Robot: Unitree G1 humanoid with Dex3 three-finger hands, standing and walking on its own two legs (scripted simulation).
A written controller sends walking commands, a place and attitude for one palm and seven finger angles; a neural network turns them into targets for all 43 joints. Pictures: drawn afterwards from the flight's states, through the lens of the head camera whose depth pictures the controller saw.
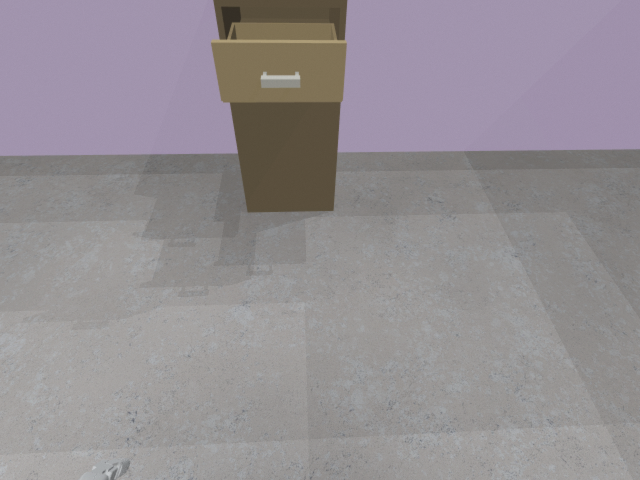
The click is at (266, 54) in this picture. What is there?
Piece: drawer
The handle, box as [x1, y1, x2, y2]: [261, 72, 299, 87]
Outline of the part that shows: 261,75 261,87 299,87 298,72 295,72 294,75 267,75 266,72 263,72 263,74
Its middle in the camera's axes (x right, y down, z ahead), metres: -0.11 -0.43 +1.03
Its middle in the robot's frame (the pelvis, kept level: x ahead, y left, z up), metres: +1.06 +0.16 +0.00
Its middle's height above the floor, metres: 0.77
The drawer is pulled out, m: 0.26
